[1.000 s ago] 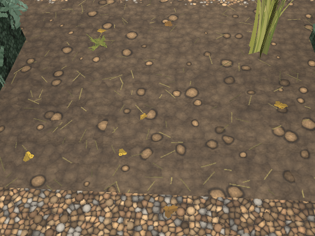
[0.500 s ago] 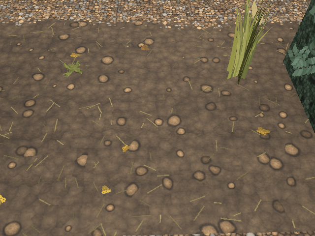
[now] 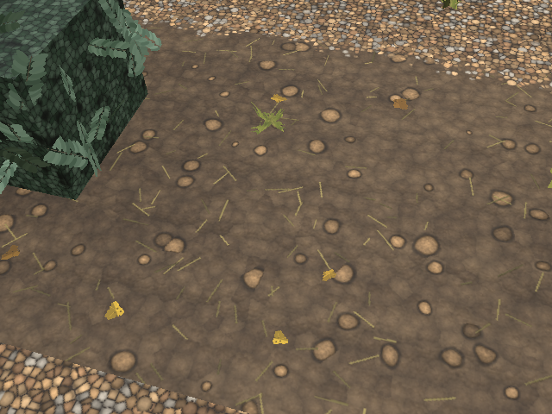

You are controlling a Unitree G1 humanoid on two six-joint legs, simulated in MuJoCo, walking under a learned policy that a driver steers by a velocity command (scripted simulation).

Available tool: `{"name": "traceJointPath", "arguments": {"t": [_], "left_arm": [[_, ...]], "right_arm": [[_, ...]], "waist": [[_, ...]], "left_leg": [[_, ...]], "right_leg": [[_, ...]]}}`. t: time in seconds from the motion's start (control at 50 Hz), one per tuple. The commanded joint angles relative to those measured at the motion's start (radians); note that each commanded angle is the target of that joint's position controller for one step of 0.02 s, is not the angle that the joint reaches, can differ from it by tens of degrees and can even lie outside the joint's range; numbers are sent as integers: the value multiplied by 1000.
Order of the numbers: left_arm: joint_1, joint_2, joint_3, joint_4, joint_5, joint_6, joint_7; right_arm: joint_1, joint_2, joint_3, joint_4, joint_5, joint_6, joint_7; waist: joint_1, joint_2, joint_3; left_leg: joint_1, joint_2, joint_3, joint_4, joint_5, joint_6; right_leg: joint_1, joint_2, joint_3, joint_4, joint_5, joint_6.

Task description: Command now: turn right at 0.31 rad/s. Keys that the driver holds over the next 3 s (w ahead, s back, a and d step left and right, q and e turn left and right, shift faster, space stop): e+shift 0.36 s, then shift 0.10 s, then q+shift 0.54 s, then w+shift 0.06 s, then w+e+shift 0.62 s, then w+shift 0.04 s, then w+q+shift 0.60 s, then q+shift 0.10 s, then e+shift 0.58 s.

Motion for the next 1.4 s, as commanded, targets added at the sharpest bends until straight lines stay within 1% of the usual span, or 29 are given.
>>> {"name": "traceJointPath", "arguments": {"t": [0.02,0.04,0.06,0.08,0.12,0.14,0.22,0.34,0.36,0.38,0.4,0.42,0.46,0.54,0.58,0.66,0.82,0.92,0.94,0.96,0.98,1.0,1.04,1.06,1.12,1.22,1.24,1.3,1.4], "left_arm": [[-37,222,63,-82,-8,-25,2],[-10,160,46,-94,3,-39,-7],[-19,130,32,-103,-13,-45,-8],[-40,178,51,-97,-23,-36,-6],[-16,184,69,-94,-22,6,5],[-2,160,63,-99,-14,24,9],[-40,109,43,-153,-7,44,-5],[35,159,76,-177,-5,59,-21],[96,203,98,-164,2,56,-8],[125,365,134,-189,6,43,11],[129,364,116,-221,50,13,-5],[99,313,97,-222,59,-8,-12],[8,232,67,-209,16,-8,6],[-109,90,1,-196,45,-11,26],[-105,97,3,-168,58,-22,27],[-87,207,42,-141,56,-4,33],[-145,183,59,-137,37,15,37],[-171,203,74,-125,-6,22,29],[-126,178,71,-103,-6,18,22],[-154,133,58,-143,34,10,18],[-258,104,41,-209,52,-1,20],[-278,148,49,-200,38,-6,19],[-219,183,62,-160,10,-25,9],[-215,199,66,-146,10,-28,6],[-189,177,59,-103,2,-53,-16],[-189,157,47,-91,-13,-69,-9],[-148,138,38,-34,95,-22,-39],[-129,160,46,-21,58,-4,-68],[-225,134,15,-34,66,-25,-92]], "right_arm": [[80,-202,-63,-64,-3,-20,-20],[124,-259,-80,-57,-21,-9,-34],[135,-243,-84,-32,-22,4,-32],[126,-188,-70,-48,-29,3,-31],[34,-126,-49,-63,-16,-10,-30],[-23,-123,-52,-61,0,-14,-27],[-71,-147,-65,-47,-7,-15,-29],[-56,-175,-75,-19,28,-30,-10],[-2,-137,-68,1,21,-30,0],[-19,-72,-44,-49,-26,-29,5],[-109,-91,-37,-87,-18,-36,2],[-142,-136,-44,-77,4,-37,-2],[-104,-152,-50,-39,1,-28,-18],[43,-86,-27,62,8,-4,5],[25,-67,-12,64,9,1,9],[-26,-166,-33,16,23,13,5],[25,-114,-32,-21,28,23,26],[99,-120,-46,-36,32,33,49],[153,-161,-66,-23,24,32,33],[221,-320,-111,-31,21,24,11],[207,-377,-110,-61,-21,-1,22],[193,-338,-100,-66,-28,-24,34],[184,-231,-71,-30,38,-43,23],[167,-186,-51,-31,52,-43,16],[183,-173,-29,-22,3,-70,4],[265,-184,-25,30,-11,-105,0],[339,-193,-20,70,-42,-97,20],[296,-162,-9,78,-45,-105,32],[308,-122,8,128,-44,-134,19]], "waist": [[-61,-136,-106],[-46,49,-184],[-71,229,-214],[-101,219,-186],[-54,144,-122],[-31,144,-88],[-34,162,-78],[1,108,-99],[16,-16,-101],[-1,-399,-77],[49,-352,-217],[58,-218,-203],[-5,-88,-141],[-74,-96,-159],[-53,-116,-124],[-2,-138,-24],[-20,-101,-62],[-77,-125,-116],[-94,-51,-120],[-101,230,-121],[-111,295,-192],[-136,132,-217],[-88,25,-154],[-88,52,-111],[-91,100,-36],[-131,105,45],[-133,68,56],[-102,101,138],[-113,62,185]], "left_leg": [[253,61,-7,-143,330,74],[435,222,-96,-41,636,158],[428,320,-194,-76,660,272],[410,387,-246,-120,670,340],[310,350,-138,-142,614,310],[265,317,-76,-154,555,278],[158,284,77,-167,473,244],[95,310,179,-9,272,159],[-4,242,246,170,134,99],[-359,76,307,560,-348,-13],[-453,-18,75,756,-483,-11],[-465,11,25,812,-422,13],[-439,61,15,730,-260,37],[-160,86,47,515,-48,4],[-78,91,48,355,-23,-6],[-158,76,79,331,-132,-3],[-211,98,131,328,-206,7],[-8,29,217,25,-24,85],[121,18,153,-81,150,133],[344,236,-215,-126,643,251],[397,388,-504,-143,785,459],[415,380,-441,-166,718,471],[415,270,-338,-230,41,358],[391,250,-336,-284,-200,334],[374,229,-267,-373,-199,295],[412,240,-134,-421,-129,239],[364,203,-65,-439,-108,190],[270,195,35,-475,-86,141],[350,207,173,-498,166,137]], "right_leg": [[-44,-131,232,-13,427,-94],[-208,-48,144,121,172,-33],[-311,22,21,243,-141,13],[-390,15,-5,472,-356,48],[-437,-42,3,672,-313,82],[-434,-63,-5,625,-244,93],[-307,-85,-79,449,-89,88],[-50,-22,-172,132,60,-19],[83,-16,-100,36,200,-64],[274,-277,348,-58,655,-213],[283,-405,571,-126,654,-392],[262,-390,484,-141,575,-374],[187,-306,328,-116,466,-259],[54,-207,77,-143,486,-185],[30,-193,19,-168,413,-174],[57,-281,69,-206,239,-226],[188,-347,-23,-142,508,-227],[171,-330,-167,22,516,-114],[75,-269,-227,164,397,-43],[-250,-132,-292,495,-25,61],[-475,20,-109,723,-407,102],[-519,-4,1,807,-397,89],[-578,-69,20,687,-175,40],[-580,-87,18,611,-78,34],[-558,-91,-25,507,146,34],[-692,-88,19,477,266,37],[-642,-18,17,533,204,38],[-651,-10,25,549,252,26],[-671,-31,-87,434,282,-33]]}}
